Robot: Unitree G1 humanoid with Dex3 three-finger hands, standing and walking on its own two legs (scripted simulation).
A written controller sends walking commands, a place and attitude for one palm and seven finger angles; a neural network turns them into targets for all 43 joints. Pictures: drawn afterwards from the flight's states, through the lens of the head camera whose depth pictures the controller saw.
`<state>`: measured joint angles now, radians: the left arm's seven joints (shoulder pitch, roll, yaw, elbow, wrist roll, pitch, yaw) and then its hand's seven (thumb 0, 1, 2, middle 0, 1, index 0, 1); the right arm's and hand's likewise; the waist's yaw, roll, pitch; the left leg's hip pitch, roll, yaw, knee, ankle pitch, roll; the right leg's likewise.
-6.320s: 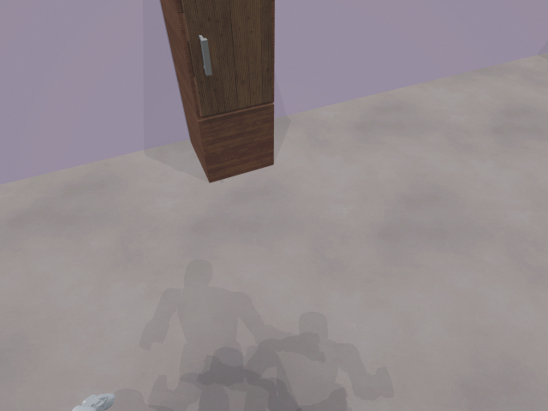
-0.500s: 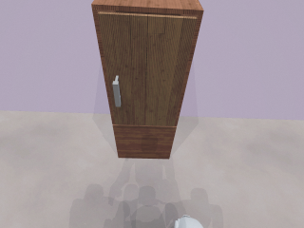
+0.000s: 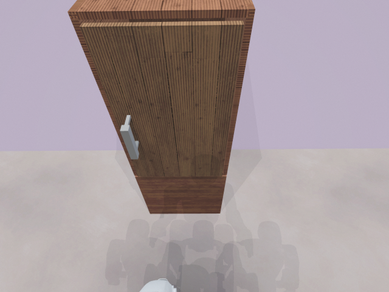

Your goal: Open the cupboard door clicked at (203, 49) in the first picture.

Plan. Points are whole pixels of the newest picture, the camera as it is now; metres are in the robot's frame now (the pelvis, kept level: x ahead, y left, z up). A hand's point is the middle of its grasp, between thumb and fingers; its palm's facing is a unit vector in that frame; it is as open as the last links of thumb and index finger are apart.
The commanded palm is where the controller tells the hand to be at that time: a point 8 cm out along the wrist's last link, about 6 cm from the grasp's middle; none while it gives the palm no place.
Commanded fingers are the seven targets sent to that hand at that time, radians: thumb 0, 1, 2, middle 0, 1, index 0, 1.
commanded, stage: come to a stop and stand still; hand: left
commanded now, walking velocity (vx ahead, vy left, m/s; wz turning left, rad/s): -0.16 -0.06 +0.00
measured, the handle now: (131, 137) +0.53 +0.23 -0.06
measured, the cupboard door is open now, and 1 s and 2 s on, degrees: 0 0 0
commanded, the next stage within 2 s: look again from close up in 1.26 s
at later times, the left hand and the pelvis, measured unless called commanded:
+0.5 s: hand out of the picture -0.01 +0.19 -0.16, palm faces +0.01 -0.97 -0.26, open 7.4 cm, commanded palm none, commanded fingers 0.00 0.90 0.90 -0.20 -0.30 -0.20 -0.30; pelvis -0.04 -0.01 +0.00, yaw -2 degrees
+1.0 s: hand out of the picture -0.07 +0.16 -0.18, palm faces +0.08 -0.98 -0.21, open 7.4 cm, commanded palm none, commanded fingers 0.00 0.90 0.90 -0.20 -0.30 -0.20 -0.30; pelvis -0.03 -0.01 +0.00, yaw +0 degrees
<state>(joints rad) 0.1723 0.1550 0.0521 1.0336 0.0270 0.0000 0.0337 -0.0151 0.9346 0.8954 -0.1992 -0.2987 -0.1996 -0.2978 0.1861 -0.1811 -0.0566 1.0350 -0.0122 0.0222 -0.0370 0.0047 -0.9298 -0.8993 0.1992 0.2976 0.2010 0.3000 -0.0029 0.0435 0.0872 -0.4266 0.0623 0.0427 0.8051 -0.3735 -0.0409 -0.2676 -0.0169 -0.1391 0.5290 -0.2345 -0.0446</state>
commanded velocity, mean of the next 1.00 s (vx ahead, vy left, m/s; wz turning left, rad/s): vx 0.02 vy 0.02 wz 0.00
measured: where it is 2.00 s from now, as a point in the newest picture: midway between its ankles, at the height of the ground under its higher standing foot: outside the picture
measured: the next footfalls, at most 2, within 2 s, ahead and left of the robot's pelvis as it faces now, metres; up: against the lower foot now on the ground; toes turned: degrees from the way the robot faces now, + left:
left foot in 0.08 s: +0.10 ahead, +0.12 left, +0.00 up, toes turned +5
right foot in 0.50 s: -0.05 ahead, -0.13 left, +0.00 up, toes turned -5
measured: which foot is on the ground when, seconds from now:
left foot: up 0.00-0.06, down 0.08-0.52, up 0.54-0.94, down 0.96-1.00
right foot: down 0.00-0.10, up 0.12-0.48, down 0.50-1.00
